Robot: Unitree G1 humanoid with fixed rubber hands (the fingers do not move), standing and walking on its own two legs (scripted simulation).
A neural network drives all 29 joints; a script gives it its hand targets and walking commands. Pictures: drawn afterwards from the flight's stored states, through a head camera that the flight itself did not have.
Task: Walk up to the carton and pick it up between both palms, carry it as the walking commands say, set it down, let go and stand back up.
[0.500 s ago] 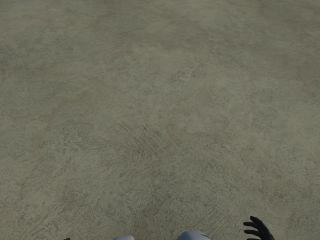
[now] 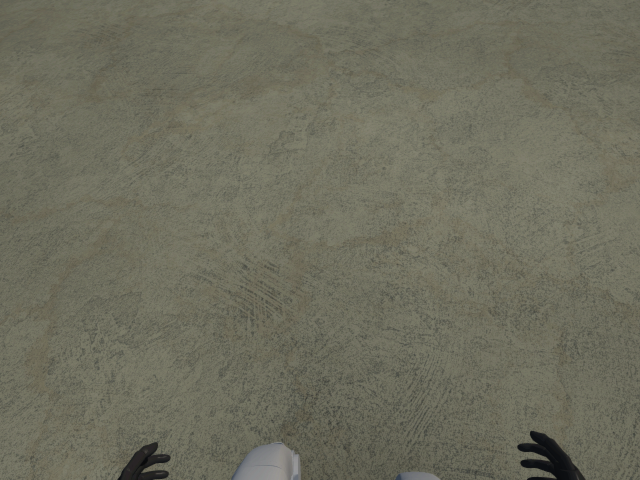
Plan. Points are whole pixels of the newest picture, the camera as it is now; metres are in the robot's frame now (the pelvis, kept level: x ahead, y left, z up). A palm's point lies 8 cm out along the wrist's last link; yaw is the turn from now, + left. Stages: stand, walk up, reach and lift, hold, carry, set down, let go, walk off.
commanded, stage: walk up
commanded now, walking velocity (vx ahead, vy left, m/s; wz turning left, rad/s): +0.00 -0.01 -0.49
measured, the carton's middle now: out of the picture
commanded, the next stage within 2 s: none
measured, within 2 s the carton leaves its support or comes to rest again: neither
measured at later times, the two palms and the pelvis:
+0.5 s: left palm (181, 408) +0.21 +0.23 -0.10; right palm out of the picture +0.00 -0.30 -0.09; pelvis +0.04 -0.01 +0.01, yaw -14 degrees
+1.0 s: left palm (240, 375) +0.26 +0.16 -0.13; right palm (616, 313) +0.33 -0.41 -0.09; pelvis +0.23 -0.11 -0.01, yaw -23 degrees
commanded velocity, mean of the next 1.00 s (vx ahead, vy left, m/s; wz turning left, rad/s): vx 0.30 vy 0.00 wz -0.43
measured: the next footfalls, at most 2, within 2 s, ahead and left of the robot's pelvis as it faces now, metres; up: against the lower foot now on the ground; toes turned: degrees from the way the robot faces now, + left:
left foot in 0.18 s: +0.07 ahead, +0.12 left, +0.00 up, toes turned -3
right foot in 0.62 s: +0.08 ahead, -0.19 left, +0.00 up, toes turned -22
